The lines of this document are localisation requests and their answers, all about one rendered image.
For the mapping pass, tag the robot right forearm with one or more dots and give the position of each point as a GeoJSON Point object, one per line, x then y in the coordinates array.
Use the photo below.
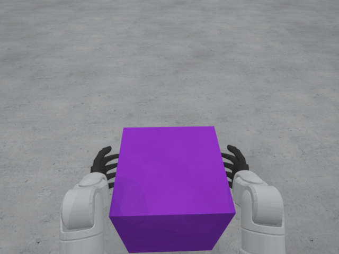
{"type": "Point", "coordinates": [262, 214]}

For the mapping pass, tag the right robot hand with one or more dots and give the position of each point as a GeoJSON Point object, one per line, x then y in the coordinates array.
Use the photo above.
{"type": "Point", "coordinates": [239, 163]}

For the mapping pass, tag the left robot hand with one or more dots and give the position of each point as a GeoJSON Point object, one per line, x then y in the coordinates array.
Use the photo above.
{"type": "Point", "coordinates": [100, 161]}

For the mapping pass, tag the carton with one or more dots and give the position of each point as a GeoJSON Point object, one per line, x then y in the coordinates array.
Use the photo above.
{"type": "Point", "coordinates": [171, 191]}

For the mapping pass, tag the robot left forearm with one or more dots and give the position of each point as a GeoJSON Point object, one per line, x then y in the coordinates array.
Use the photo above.
{"type": "Point", "coordinates": [82, 216]}

